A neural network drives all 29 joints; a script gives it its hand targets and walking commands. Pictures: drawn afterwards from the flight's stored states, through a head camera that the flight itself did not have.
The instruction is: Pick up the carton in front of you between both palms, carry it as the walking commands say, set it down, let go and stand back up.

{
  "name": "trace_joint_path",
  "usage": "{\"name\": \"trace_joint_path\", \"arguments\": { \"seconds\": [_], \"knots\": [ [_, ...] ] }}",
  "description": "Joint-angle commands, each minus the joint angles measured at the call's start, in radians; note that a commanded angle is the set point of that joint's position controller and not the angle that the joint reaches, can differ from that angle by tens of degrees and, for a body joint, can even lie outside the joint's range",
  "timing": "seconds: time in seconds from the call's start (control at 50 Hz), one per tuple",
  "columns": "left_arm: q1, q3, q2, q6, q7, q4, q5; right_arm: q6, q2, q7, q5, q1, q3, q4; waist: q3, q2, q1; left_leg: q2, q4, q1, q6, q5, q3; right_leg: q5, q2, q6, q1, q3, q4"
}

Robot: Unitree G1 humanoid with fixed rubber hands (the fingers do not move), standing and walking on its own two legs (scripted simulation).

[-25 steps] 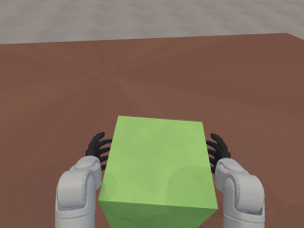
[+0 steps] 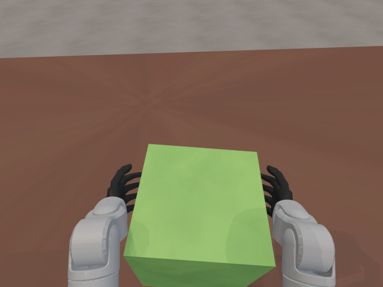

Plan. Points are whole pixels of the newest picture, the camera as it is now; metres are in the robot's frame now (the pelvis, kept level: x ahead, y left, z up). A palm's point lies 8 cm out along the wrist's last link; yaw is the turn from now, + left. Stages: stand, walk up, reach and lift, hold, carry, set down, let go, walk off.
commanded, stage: carry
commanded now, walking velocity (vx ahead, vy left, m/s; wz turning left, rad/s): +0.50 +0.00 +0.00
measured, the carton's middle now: (196, 223) +0.27 +0.01 +0.02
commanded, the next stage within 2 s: none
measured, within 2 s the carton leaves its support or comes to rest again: neither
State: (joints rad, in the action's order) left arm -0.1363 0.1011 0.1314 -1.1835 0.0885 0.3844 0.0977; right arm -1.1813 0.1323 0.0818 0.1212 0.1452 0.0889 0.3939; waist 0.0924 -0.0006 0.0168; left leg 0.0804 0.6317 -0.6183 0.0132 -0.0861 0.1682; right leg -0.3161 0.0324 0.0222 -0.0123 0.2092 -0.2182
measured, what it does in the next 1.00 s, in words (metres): walks ahead: left foot, then right foot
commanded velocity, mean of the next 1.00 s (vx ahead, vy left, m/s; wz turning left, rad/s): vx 0.50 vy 0.00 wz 0.00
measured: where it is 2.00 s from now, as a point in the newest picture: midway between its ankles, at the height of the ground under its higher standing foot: (198, 141)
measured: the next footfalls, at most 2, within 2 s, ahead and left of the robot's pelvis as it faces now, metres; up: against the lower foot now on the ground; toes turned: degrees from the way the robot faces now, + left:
left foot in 0.10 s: +0.26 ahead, +0.10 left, +0.00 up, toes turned +10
right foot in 0.62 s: +0.61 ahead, -0.08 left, -0.01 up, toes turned -9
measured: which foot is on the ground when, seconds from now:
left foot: up 0.00-0.08, down 0.10-0.64, up 0.66-1.00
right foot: down 0.00-0.10, up 0.12-0.60, down 0.62-1.00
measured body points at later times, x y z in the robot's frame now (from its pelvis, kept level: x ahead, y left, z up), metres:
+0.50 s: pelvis +0.34 +0.02 +0.00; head +0.35 +0.03 +0.45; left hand +0.65 +0.16 +0.09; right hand +0.64 -0.14 +0.10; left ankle +0.22 +0.09 -0.74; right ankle +0.48 -0.12 -0.70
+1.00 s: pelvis +0.68 -0.02 -0.02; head +0.75 -0.04 +0.43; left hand +1.06 +0.13 +0.08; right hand +1.07 -0.18 +0.08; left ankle +0.80 +0.10 -0.72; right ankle +0.57 -0.08 -0.75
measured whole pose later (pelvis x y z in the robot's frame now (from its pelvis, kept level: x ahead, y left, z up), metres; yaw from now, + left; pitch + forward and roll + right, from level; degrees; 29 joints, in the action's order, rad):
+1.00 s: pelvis +0.68 -0.02 -0.02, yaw -2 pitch +6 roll +1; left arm -0.66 0.23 0.04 -1.15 0.14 -0.03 0.06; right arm -1.16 0.03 0.12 0.08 0.67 0.24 -0.01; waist -0.04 0.01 0.04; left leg 0.04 0.70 -0.67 0.06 -0.03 0.07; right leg -0.31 -0.02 0.10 0.18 0.15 -0.46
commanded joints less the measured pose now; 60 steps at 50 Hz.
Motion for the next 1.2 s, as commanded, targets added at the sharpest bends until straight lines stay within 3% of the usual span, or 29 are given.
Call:
{"name": "trace_joint_path", "arguments": {
  "seconds": [0.0,0.06,0.08,0.1,0.12,0.14,0.2,0.24,0.36,0.48,0.54,0.56,0.58,0.6,0.62,0.64,0.66,0.7,0.74,0.86,0.98,1.04,1.06,1.08,1.1,1.12,1.14,1.16,1.18],
  "knots": [
    [-0.409,-0.689,0.834,-0.028,-0.276,0.043,-0.391,-0.026,0.884,-0.225,-0.384,0.386,-0.715,0.010,0.055,-0.164,0.006,-0.037,-0.106,0.044,0.024,0.074,0.072,0.608,0.199,0.078,-0.096,-0.058,0.018],
    [-0.431,-0.688,0.814,-0.042,-0.270,0.054,-0.386,-0.040,0.869,-0.233,-0.394,0.394,-0.702,0.001,0.143,-0.167,-0.020,-0.112,-0.169,0.337,0.038,0.029,0.142,0.833,0.170,0.033,-0.073,0.032,-0.246],
    [-0.439,-0.691,0.807,-0.046,-0.268,0.059,-0.385,-0.042,0.863,-0.237,-0.392,0.386,-0.693,-0.009,0.204,-0.115,-0.040,-0.103,-0.173,0.532,0.035,-0.038,0.122,0.737,0.137,0.011,0.028,0.042,-0.429],
    [-0.462,-0.693,0.797,-0.050,-0.268,0.061,-0.384,-0.044,0.855,-0.241,-0.388,0.374,-0.681,-0.023,0.264,0.025,-0.060,0.095,-0.244,0.690,0.067,-0.218,-0.175,0.458,0.096,-0.017,0.199,0.029,-0.668],
    [-0.472,-0.703,0.821,-0.054,-0.267,0.074,-0.392,-0.035,0.864,-0.247,-0.392,0.385,-0.674,-0.054,0.332,0.304,-0.047,0.341,-0.355,0.914,0.224,-0.280,-0.646,-0.017,-0.042,-0.052,0.530,-0.041,-0.959],
    [-0.478,-0.708,0.831,-0.047,-0.267,0.058,-0.387,-0.030,0.901,-0.252,-0.407,0.373,-0.688,-0.055,0.312,0.270,-0.046,0.347,-0.415,0.887,0.243,-0.120,-0.682,-0.148,-0.026,-0.027,0.629,-0.171,-1.103],
    [-0.481,-0.722,0.931,-0.012,-0.266,0.048,-0.385,-0.006,0.982,-0.260,-0.429,0.424,-0.716,-0.017,0.285,0.036,-0.039,0.275,-0.361,0.741,0.171,0.178,-0.384,-0.028,0.078,0.022,0.647,-0.217,-1.040],
    [-0.451,-0.726,0.953,0.008,-0.259,0.033,-0.374,0.007,0.987,-0.264,-0.438,0.431,-0.730,-0.001,0.292,0.063,-0.033,0.238,-0.390,0.692,0.132,0.130,-0.278,0.032,0.083,0.016,0.605,-0.190,-0.926],
    [-0.473,-0.741,0.886,0.035,-0.230,0.010,-0.353,0.022,0.884,-0.273,-0.443,0.450,-0.735,-0.016,0.180,0.122,-0.035,0.175,-0.422,0.704,0.139,0.179,-0.122,0.149,0.064,-0.019,0.709,-0.088,-0.646],
    [-0.728,-0.715,0.719,0.006,-0.204,-0.063,-0.380,0.009,0.706,-0.228,-0.428,0.655,-0.675,-0.120,0.063,0.148,-0.066,0.128,-0.402,0.640,0.133,0.248,-0.042,0.292,0.011,0.031,0.626,-0.011,-0.400],
    [-0.836,-0.654,0.681,-0.010,-0.193,-0.161,-0.396,-0.005,0.683,-0.206,-0.433,0.791,-0.636,-0.207,0.096,0.163,-0.028,0.137,-0.289,0.667,0.103,0.428,-0.012,0.291,-0.014,0.066,0.479,-0.012,-0.355],
    [-0.866,-0.630,0.680,-0.012,-0.191,-0.200,-0.401,-0.010,0.688,-0.201,-0.441,0.841,-0.625,-0.236,0.146,0.158,0.005,0.120,-0.162,0.668,0.083,0.527,0.022,0.262,-0.049,0.068,0.362,0.020,-0.343],
    [-0.891,-0.603,0.684,-0.013,-0.190,-0.245,-0.405,-0.014,0.694,-0.197,-0.446,0.882,-0.614,-0.264,0.217,0.097,0.049,0.071,0.054,0.631,0.052,0.514,0.070,0.234,-0.090,0.060,0.186,0.054,-0.286],
    [-0.913,-0.573,0.694,-0.014,-0.192,-0.282,-0.407,-0.016,0.696,-0.192,-0.449,0.945,-0.596,-0.288,0.295,-0.017,0.086,0.037,0.319,0.471,0.039,0.281,0.047,0.131,0.005,0.055,-0.017,-0.079,-0.288],
    [-0.954,-0.544,0.673,-0.013,-0.194,-0.320,-0.408,-0.022,0.739,-0.187,-0.449,0.969,-0.583,-0.324,0.347,-0.252,0.035,-0.105,0.585,0.171,0.005,-0.147,0.002,0.000,0.289,0.177,-0.158,-0.613,-0.168],
    [-1.008,-0.545,0.727,-0.011,-0.199,-0.347,-0.436,-0.022,0.752,-0.182,-0.444,1.018,-0.565,-0.347,0.370,-0.296,0.047,-0.152,0.750,0.025,0.025,-0.410,-0.136,0.045,0.337,0.242,-0.212,-0.784,-0.073],
    [-1.083,-0.553,0.771,-0.004,-0.206,-0.329,-0.464,-0.019,0.800,-0.180,-0.451,1.066,-0.565,-0.372,0.359,-0.258,0.036,-0.099,0.824,-0.020,0.060,-0.391,-0.194,0.176,0.327,0.239,-0.187,-0.687,-0.112],
    [-1.212,-0.569,0.885,0.011,-0.218,-0.316,-0.513,-0.004,0.892,-0.176,-0.465,1.135,-0.555,-0.391,0.332,-0.070,0.024,-0.037,0.750,-0.036,0.073,-0.303,-0.202,0.361,0.281,0.196,-0.077,-0.504,-0.163],
    [-1.279,-0.567,0.951,0.024,-0.222,-0.317,-0.535,0.011,0.949,-0.169,-0.466,1.164,-0.540,-0.413,0.354,-0.084,0.023,-0.018,0.626,-0.005,0.057,-0.255,-0.188,0.424,0.254,0.169,-0.041,-0.405,-0.155],
    [-1.254,-0.544,0.994,0.041,-0.229,-0.347,-0.509,0.039,1.005,-0.152,-0.427,1.122,-0.531,-0.457,0.365,-0.110,0.047,-0.036,0.359,-0.151,0.037,-0.161,-0.111,0.758,0.202,0.184,-0.174,-0.283,-0.220],
    [-1.189,-0.569,0.950,0.032,-0.218,-0.297,-0.474,0.028,0.967,-0.150,-0.420,1.112,-0.561,-0.365,0.290,-0.120,0.074,-0.117,-0.112,-0.010,0.050,0.186,-0.005,0.794,0.089,0.142,-0.177,-0.146,-0.254],
    [-1.137,-0.585,0.922,0.022,-0.214,-0.307,-0.455,0.008,0.921,-0.167,-0.418,1.069,-0.559,-0.365,0.306,-0.133,0.019,-0.127,-0.229,0.241,0.088,0.288,-0.002,0.820,0.100,0.100,-0.126,-0.131,-0.378],
    [-1.139,-0.595,0.913,0.017,-0.216,-0.312,-0.456,0.004,0.910,-0.174,-0.415,1.050,-0.555,-0.376,0.339,-0.104,-0.026,-0.127,-0.276,0.382,0.084,0.320,0.013,0.796,0.078,0.066,-0.091,-0.078,-0.517],
    [-1.146,-0.602,0.902,0.013,-0.216,-0.316,-0.454,-0.001,0.891,-0.182,-0.413,1.034,-0.547,-0.379,0.363,-0.039,-0.058,-0.050,-0.253,0.538,0.059,0.370,-0.052,0.582,0.048,0.042,0.030,-0.064,-0.677],
    [-1.150,-0.603,0.901,0.006,-0.217,-0.324,-0.454,-0.010,0.868,-0.191,-0.416,1.030,-0.533,-0.392,0.420,0.116,-0.049,0.133,-0.043,0.766,0.059,0.758,-0.258,0.126,-0.001,0.025,0.258,-0.088,-0.848],
    [-1.157,-0.598,0.924,-0.008,-0.213,-0.339,-0.461,-0.012,0.831,-0.194,-0.399,1.025,-0.510,-0.427,0.528,0.342,-0.086,0.314,-0.060,1.050,0.289,0.649,-0.618,-0.269,-0.123,-0.004,0.613,-0.170,-1.155],
    [-1.158,-0.595,0.910,-0.009,-0.208,-0.321,-0.460,-0.013,0.870,-0.203,-0.427,1.003,-0.525,-0.438,0.542,0.301,-0.099,0.311,-0.135,1.047,0.334,0.334,-0.686,-0.278,-0.100,0.017,0.734,-0.237,-1.254],
    [-1.213,-0.600,0.926,-0.005,-0.202,-0.291,-0.462,-0.008,0.917,-0.213,-0.457,1.049,-0.543,-0.396,0.468,0.223,-0.102,0.244,-0.162,0.967,0.306,0.265,-0.627,-0.227,-0.066,0.037,0.781,-0.247,-1.225],
    [-1.235,-0.595,0.946,0.002,-0.194,-0.274,-0.458,-0.007,0.955,-0.220,-0.488,1.113,-0.562,-0.350,0.410,0.094,-0.091,0.216,-0.182,0.871,0.270,0.331,-0.561,-0.161,-0.039,0.039,0.775,-0.242,-1.153]
  ]
}}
